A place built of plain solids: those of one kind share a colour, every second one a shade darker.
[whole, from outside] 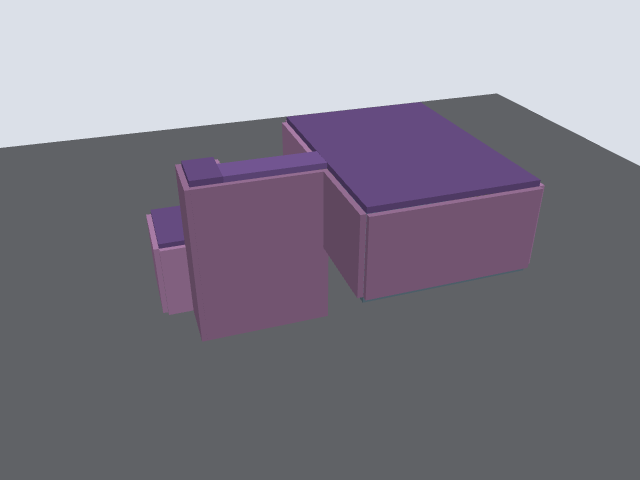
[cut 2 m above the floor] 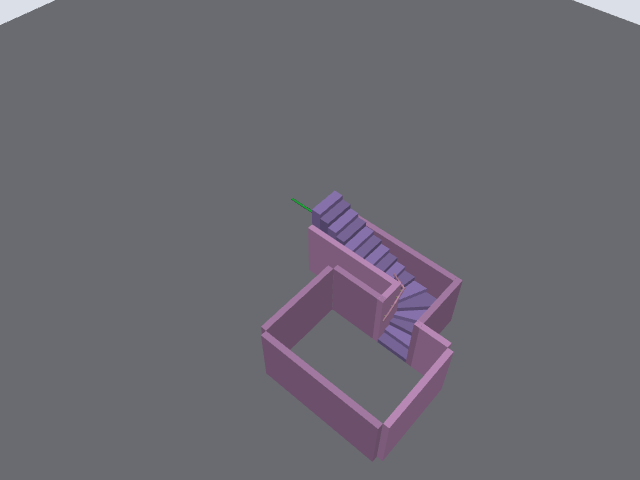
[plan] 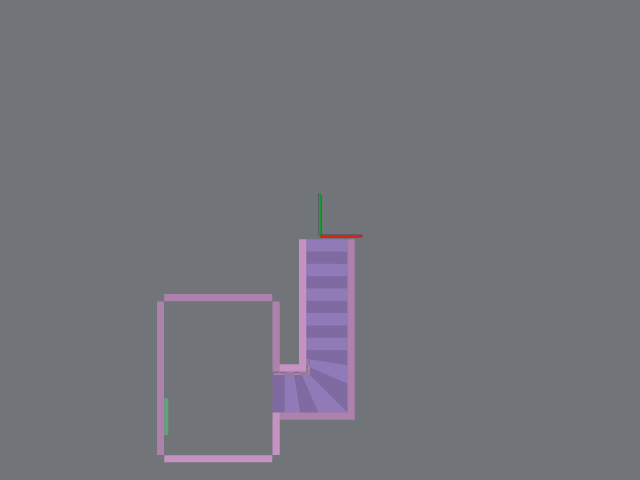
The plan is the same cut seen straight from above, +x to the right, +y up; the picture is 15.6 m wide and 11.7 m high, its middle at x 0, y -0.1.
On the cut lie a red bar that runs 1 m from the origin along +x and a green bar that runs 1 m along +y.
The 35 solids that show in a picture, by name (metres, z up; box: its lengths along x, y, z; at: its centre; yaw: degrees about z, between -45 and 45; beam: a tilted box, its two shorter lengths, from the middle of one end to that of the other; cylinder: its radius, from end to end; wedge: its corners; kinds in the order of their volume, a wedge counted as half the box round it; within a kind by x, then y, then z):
{
 "wall_1": {"box": [0.18, 3.75, 2.65], "at": [-3.89, -3.47, 1.28]},
 "wall_2": {"box": [2.64, 0.18, 2.65], "at": [-2.48, -5.43, 1.28]},
 "wall_3": {"box": [2.64, 0.18, 2.65], "at": [-2.48, -1.51, 1.28]},
 "wall_4": {"box": [3.51, 0.18, 2.7], "at": [-2.09, -0.17, 4.15]},
 "wall_5": {"box": [0.18, 1.04, 2.65], "at": [-1.07, -4.82, 1.28]},
 "wall_6": {"box": [0.18, 1.71, 2.65], "at": [-1.07, -2.45, 1.28]},
 "wall_7": {"box": [0.83, 0.18, 5.55], "at": [-0.75, -3.22, 2.73]},
 "wall_8": {"box": [0.18, 3.22, 5.55], "at": [-0.42, -1.69, 2.73]},
 "wall_9": {"box": [2.01, 0.18, 5.55], "at": [-0.16, -4.4, 2.73]},
 "wall_10": {"box": [7.69, 0.18, 2.7], "at": [0.0, 5.43, 4.15]},
 "wall_11": {"box": [0.18, 4.22, 5.55], "at": [0.76, -2.19, 2.73]},
 "wall_12": {"box": [3.18, 0.18, 2.7], "at": [2.26, -0.17, 4.15]},
 "wall_13": {"box": [0.18, 5.42, 2.7], "at": [3.94, 2.63, 4.15]},
 "roof_1": {"box": [2.64, 3.75, 0.17], "at": [-2.48, -3.47, 2.69]},
 "roof_2": {"box": [1.58, 1.0, 0.2], "at": [-0.13, -3.81, 5.6]},
 "roof_3": {"box": [7.69, 5.42, 0.2], "at": [0.0, 2.63, 5.6]},
 "roof_4": {"box": [1.0, 3.22, 0.2], "at": [0.17, -1.69, 5.6]},
 "floor_1": {"box": [7.69, 5.42, 0.2], "at": [0.0, 2.63, 2.7]},
 "tread_1": {"wedge": [[-1.16, -4.31, -0.05], [-1.16, -4.31, 0.17], [-1.16, -3.31, -0.05], [-1.16, -3.31, 0.17], [-0.86, -4.31, -0.05], [-0.86, -4.31, 0.17], [-0.86, -3.31, -0.05], [-0.86, -3.31, 0.17]]},
 "tread_2": {"wedge": [[-0.86, -4.31, -0.05], [-0.86, -4.31, 0.33], [-0.86, -3.31, -0.05], [-0.86, -3.31, 0.33], [-0.64, -3.31, -0.05], [-0.64, -3.31, 0.33], [-0.48, -4.31, -0.05], [-0.48, -4.31, 0.33]]},
 "tread_3": {"wedge": [[-0.64, -3.31, -0.05], [-0.64, -3.31, 0.49], [-0.49, -4.31, -0.05], [-0.49, -4.31, 0.49], [-0.48, -3.31, -0.05], [-0.48, -3.31, 0.49], [-0.03, -4.31, -0.05], [-0.03, -4.31, 0.5]]},
 "tread_4": {"wedge": [[-0.48, -3.31, -0.05], [-0.48, -3.31, 0.66], [-0.33, -3.31, -0.05], [-0.33, -3.31, 0.66], [-0.04, -4.31, -0.05], [-0.04, -4.31, 0.66], [0.67, -4.31, -0.05], [0.67, -4.31, 0.66]]},
 "tread_5": {"wedge": [[-0.33, -3.31, -0.05], [-0.33, -3.31, 0.82], [-0.33, -3.16, -0.05], [-0.33, -3.16, 0.82], [0.67, -4.31, -0.05], [0.67, -4.31, 0.82], [0.67, -3.6, -0.05], [0.67, -3.6, 0.82]]},
 "tread_6": {"wedge": [[-0.33, -3.16, -0.05], [-0.33, -3.16, 0.99], [-0.33, -2.99, -0.05], [-0.33, -2.99, 0.99], [0.67, -3.6, -0.05], [0.67, -3.6, 0.99], [0.67, -3.15, -0.05], [0.67, -3.15, 0.99]]},
 "tread_7": {"wedge": [[-0.33, -3.0, -0.05], [-0.33, -3.0, 1.15], [-0.33, -2.78, -0.05], [-0.33, -2.78, 1.15], [0.67, -3.15, -0.05], [0.67, -3.15, 1.15], [0.67, -2.78, -0.05], [0.67, -2.78, 1.15]]},
 "tread_8": {"wedge": [[-0.33, -2.78, -0.05], [-0.33, -2.78, 1.32], [-0.33, -2.48, -0.05], [-0.33, -2.48, 1.32], [0.67, -2.78, -0.05], [0.67, -2.78, 1.32], [0.67, -2.48, -0.05], [0.67, -2.48, 1.32]]},
 "tread_9": {"wedge": [[-0.33, -2.48, -0.05], [-0.33, -2.48, 1.48], [-0.33, -2.18, -0.05], [-0.33, -2.18, 1.48], [0.67, -2.48, -0.05], [0.67, -2.48, 1.48], [0.67, -2.18, -0.05], [0.67, -2.18, 1.48]]},
 "tread_10": {"wedge": [[-0.33, -2.18, -0.05], [-0.33, -2.18, 1.65], [-0.33, -1.88, -0.05], [-0.33, -1.88, 1.65], [0.67, -2.18, -0.05], [0.67, -2.18, 1.65], [0.67, -1.88, -0.05], [0.67, -1.88, 1.65]]},
 "tread_11": {"wedge": [[-0.33, -1.88, -0.05], [-0.33, -1.88, 1.81], [-0.33, -1.58, -0.05], [-0.33, -1.58, 1.81], [0.67, -1.88, -0.05], [0.67, -1.88, 1.81], [0.67, -1.58, -0.05], [0.67, -1.58, 1.81]]},
 "tread_12": {"wedge": [[-0.33, -1.58, -0.05], [-0.33, -1.58, 1.98], [-0.33, -1.28, -0.05], [-0.33, -1.28, 1.98], [0.67, -1.58, -0.05], [0.67, -1.58, 1.98], [0.67, -1.28, -0.05], [0.67, -1.28, 1.98]]},
 "tread_13": {"wedge": [[-0.33, -1.28, -0.05], [-0.33, -1.28, 2.14], [-0.33, -0.98, -0.05], [-0.33, -0.98, 2.14], [0.67, -1.28, -0.05], [0.67, -1.28, 2.14], [0.67, -0.98, -0.05], [0.67, -0.98, 2.14]]},
 "tread_14": {"wedge": [[-0.33, -0.98, -0.05], [-0.33, -0.98, 2.3], [-0.33, -0.68, -0.05], [-0.33, -0.68, 2.31], [0.67, -0.98, -0.05], [0.67, -0.98, 2.3], [0.67, -0.68, -0.05], [0.67, -0.68, 2.31]]},
 "tread_15": {"wedge": [[-0.33, -0.68, -0.05], [-0.33, -0.68, 2.47], [-0.33, -0.38, -0.05], [-0.33, -0.38, 2.47], [0.67, -0.68, -0.05], [0.67, -0.68, 2.47], [0.67, -0.38, -0.05], [0.67, -0.38, 2.47]]},
 "tread_16": {"wedge": [[-0.33, -0.38, -0.05], [-0.33, -0.38, 2.63], [-0.33, -0.08, -0.05], [-0.33, -0.08, 2.63], [0.67, -0.38, -0.05], [0.67, -0.38, 2.63], [0.67, -0.08, -0.05], [0.67, -0.08, 2.63]]},
 "radiator_1": {"box": [0.1, 0.9, 0.45], "at": [-3.75, -4.4, 0.38]}
}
